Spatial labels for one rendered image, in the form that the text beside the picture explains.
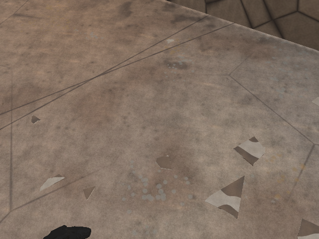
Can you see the robot left hand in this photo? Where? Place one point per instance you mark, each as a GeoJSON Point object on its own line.
{"type": "Point", "coordinates": [65, 232]}

